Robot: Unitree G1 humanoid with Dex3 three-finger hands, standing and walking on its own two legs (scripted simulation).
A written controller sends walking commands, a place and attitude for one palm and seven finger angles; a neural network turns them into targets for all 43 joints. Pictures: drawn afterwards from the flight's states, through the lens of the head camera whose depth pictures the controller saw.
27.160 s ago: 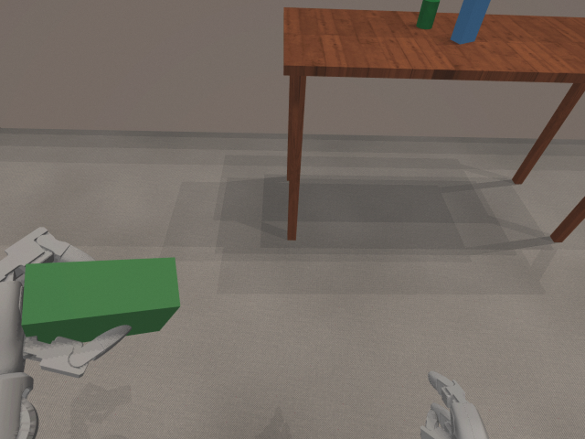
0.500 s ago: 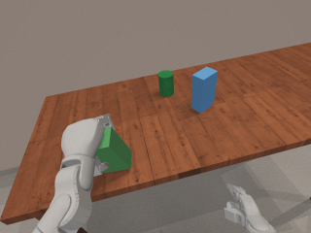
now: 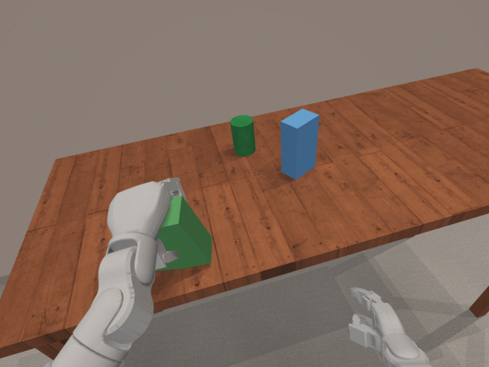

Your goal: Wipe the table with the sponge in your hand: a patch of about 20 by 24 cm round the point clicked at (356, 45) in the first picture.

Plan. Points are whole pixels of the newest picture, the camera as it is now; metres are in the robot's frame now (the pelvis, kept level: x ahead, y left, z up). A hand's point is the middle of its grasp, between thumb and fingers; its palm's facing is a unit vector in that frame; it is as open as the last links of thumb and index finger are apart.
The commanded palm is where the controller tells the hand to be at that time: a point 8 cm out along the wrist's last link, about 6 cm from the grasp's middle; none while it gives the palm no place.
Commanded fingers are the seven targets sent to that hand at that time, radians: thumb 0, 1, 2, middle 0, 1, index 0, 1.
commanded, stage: wipe forward along the third lane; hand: left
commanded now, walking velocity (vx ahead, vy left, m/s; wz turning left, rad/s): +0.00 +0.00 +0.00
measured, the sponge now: (173, 244) +0.28 +0.17 +0.08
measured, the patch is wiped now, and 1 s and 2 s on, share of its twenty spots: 0.55 0.80 0.90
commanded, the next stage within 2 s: wipe back along the third lane in 1.62 s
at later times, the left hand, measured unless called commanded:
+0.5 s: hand (166, 208) +0.32 +0.19 +0.13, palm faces +0.08 -0.12 -0.99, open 9.6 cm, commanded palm +0.30 +0.21 +0.16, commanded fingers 0.00 0.10 1.30 -1.20 -1.60 -1.20 -1.60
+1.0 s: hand (168, 187) +0.37 +0.20 +0.13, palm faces -0.02 -0.05 -1.00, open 9.7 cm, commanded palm +0.36 +0.22 +0.16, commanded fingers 0.00 0.10 1.30 -1.20 -1.60 -1.20 -1.60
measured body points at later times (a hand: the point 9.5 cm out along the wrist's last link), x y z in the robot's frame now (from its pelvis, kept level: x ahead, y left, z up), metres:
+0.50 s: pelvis -0.01 -0.01 +0.00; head -0.05 -0.06 +0.44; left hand +0.31 +0.19 +0.18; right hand +0.22 -0.23 -0.09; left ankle +0.00 +0.13 -0.74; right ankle -0.01 -0.06 -0.74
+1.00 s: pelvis -0.01 -0.02 +0.00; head -0.04 -0.07 +0.44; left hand +0.37 +0.20 +0.18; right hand +0.16 -0.26 -0.12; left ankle +0.00 +0.13 -0.74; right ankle -0.01 -0.06 -0.74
